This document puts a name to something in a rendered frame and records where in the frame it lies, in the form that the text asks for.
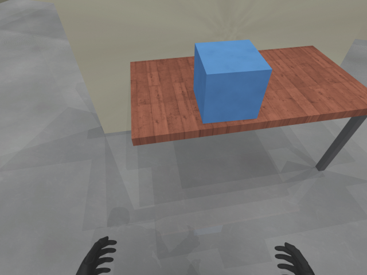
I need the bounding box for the robot left hand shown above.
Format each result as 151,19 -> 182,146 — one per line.
76,236 -> 117,275

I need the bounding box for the table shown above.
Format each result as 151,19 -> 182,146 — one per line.
130,46 -> 367,171

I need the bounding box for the carton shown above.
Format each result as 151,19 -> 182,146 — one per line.
193,40 -> 272,124

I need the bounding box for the robot right hand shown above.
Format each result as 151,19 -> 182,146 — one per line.
275,242 -> 315,275

